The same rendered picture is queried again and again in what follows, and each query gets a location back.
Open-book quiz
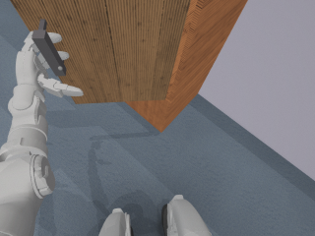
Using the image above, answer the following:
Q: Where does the left robot thigh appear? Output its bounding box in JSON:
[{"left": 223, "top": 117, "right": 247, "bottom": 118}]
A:
[{"left": 98, "top": 211, "right": 131, "bottom": 236}]

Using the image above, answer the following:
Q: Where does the left robot upper arm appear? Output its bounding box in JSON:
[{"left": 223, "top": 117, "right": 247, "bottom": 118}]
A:
[{"left": 0, "top": 154, "right": 55, "bottom": 236}]

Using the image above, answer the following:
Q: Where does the left robot forearm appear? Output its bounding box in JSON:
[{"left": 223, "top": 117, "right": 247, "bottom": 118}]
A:
[{"left": 0, "top": 84, "right": 48, "bottom": 162}]

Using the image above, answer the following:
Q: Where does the right robot thigh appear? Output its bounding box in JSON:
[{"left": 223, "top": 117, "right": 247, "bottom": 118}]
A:
[{"left": 167, "top": 199, "right": 212, "bottom": 236}]

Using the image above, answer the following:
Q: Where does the cupboard door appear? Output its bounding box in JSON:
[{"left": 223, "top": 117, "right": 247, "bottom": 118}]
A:
[{"left": 10, "top": 0, "right": 191, "bottom": 104}]

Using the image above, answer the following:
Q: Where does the handle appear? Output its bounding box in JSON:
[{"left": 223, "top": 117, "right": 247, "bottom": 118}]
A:
[{"left": 31, "top": 19, "right": 67, "bottom": 77}]

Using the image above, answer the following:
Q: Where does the left robot hand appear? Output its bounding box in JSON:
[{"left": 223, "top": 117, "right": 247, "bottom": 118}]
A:
[{"left": 15, "top": 31, "right": 84, "bottom": 97}]

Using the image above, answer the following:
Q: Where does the robot thigh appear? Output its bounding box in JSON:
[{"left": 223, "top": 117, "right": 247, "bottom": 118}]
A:
[
  {"left": 98, "top": 211, "right": 131, "bottom": 236},
  {"left": 167, "top": 199, "right": 212, "bottom": 236}
]

